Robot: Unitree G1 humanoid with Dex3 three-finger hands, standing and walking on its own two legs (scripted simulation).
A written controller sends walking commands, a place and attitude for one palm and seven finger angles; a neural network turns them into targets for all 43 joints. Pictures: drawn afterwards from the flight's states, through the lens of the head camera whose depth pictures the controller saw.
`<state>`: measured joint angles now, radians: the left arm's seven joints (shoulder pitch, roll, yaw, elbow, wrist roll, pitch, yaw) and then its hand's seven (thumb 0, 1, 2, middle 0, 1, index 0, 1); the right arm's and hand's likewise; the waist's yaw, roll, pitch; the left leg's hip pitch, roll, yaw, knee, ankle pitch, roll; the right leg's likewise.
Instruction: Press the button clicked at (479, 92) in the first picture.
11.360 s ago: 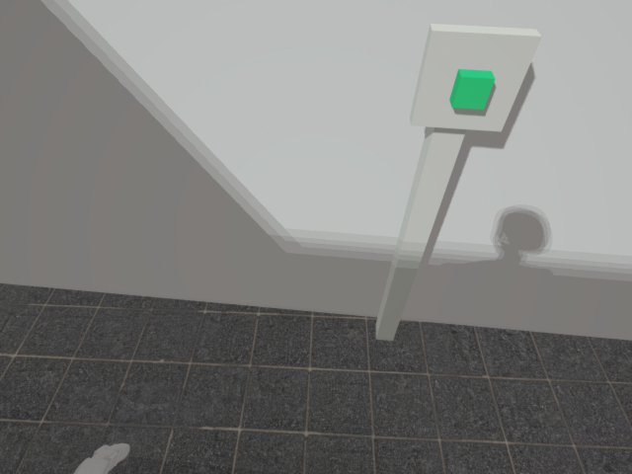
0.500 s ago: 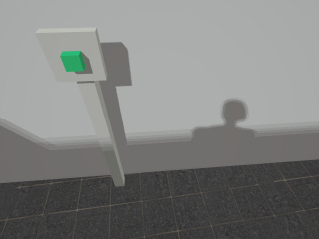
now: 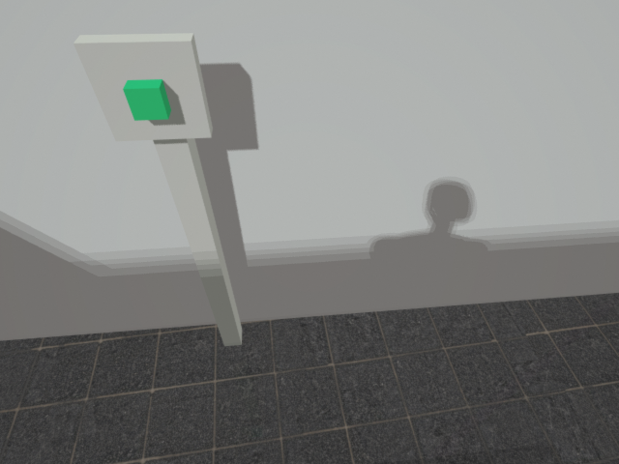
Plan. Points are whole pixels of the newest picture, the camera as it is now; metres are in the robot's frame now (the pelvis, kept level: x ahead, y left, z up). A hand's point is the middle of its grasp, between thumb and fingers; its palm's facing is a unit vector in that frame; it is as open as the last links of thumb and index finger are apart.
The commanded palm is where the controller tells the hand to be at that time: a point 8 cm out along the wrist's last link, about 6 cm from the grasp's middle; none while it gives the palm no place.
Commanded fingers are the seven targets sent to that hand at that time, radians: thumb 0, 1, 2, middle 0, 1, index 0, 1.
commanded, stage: look again from close up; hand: left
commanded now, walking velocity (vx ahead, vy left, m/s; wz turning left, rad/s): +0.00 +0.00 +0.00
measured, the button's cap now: (148, 99) +0.58 +0.29 +0.18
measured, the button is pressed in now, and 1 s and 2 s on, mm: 0 0 0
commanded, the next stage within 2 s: shuffle to correct the standing spot in 0.48 s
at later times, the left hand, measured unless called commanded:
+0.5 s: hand out of the picture +0.09 +0.28 -0.15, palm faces +0.03 -0.94 -0.33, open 7.4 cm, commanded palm none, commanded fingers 0.00 0.90 0.90 -0.20 -0.30 -0.20 -0.30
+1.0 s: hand out of the picture +0.02 +0.19 -0.19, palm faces +0.09 -0.99 -0.14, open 7.4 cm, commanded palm none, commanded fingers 0.00 0.90 0.90 -0.20 -0.30 -0.20 -0.30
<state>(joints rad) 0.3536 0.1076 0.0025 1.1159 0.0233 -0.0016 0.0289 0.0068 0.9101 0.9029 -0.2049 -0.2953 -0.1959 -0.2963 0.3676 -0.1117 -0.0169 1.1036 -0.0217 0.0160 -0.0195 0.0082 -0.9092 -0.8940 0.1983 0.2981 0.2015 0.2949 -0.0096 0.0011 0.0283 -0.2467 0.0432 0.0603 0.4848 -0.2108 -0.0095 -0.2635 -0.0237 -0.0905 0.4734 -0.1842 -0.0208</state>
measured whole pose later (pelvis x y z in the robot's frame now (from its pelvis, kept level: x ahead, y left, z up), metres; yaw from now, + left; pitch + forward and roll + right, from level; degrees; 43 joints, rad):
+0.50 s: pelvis +0.01 +0.04 +0.00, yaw +0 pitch -2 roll +0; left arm 0.21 0.29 0.03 1.01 0.02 -0.01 0.02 0.01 0.91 0.90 -0.20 -0.30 -0.19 -0.30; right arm 0.22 -0.27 -0.03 1.01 -0.02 -0.03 -0.01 0.01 -0.91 -0.89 0.20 0.30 0.20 0.30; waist 0.00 0.01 -0.02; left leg -0.21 -0.02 0.07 0.46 -0.23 0.05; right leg -0.23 -0.08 -0.06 0.45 -0.19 0.04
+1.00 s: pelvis +0.08 +0.03 -0.01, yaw +3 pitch +0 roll -1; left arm 0.40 0.16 0.00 1.10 0.02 0.00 0.01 0.01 0.91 0.90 -0.21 -0.30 -0.20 -0.30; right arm 0.31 -0.16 0.00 1.10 -0.01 0.00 0.01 0.01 -0.91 -0.89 0.20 0.30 0.20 0.30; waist 0.01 -0.03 -0.01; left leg -0.21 -0.01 0.01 0.62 -0.40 0.03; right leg -0.20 -0.08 -0.12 0.59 -0.37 0.02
